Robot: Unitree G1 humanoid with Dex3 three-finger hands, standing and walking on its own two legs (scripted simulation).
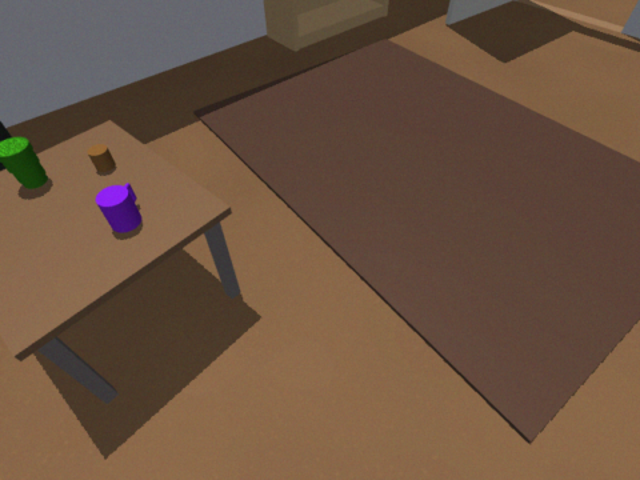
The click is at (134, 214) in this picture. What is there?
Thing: mug
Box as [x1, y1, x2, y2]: [95, 183, 141, 232]
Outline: 128,183 126,183 124,186 109,186 101,190 97,194 95,199 112,228 119,232 133,229 138,225 141,220 140,214 133,202 136,198
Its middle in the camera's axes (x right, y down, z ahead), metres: -0.54 -0.09 +1.08
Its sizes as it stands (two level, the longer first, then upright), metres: 0.116 0.082 0.100
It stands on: a support 0.45 m high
